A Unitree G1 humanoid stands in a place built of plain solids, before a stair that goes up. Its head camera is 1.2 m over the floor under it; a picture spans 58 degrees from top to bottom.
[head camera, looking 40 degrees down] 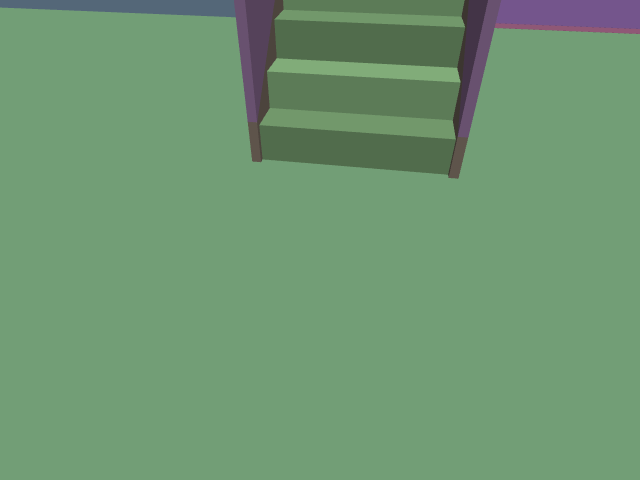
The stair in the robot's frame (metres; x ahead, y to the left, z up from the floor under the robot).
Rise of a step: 0.20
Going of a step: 0.22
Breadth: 1.01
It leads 9 degrees to the right of straight ahead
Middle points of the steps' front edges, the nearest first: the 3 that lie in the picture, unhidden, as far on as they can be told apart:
2.04 -0.18 0.20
2.26 -0.21 0.41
2.48 -0.25 0.61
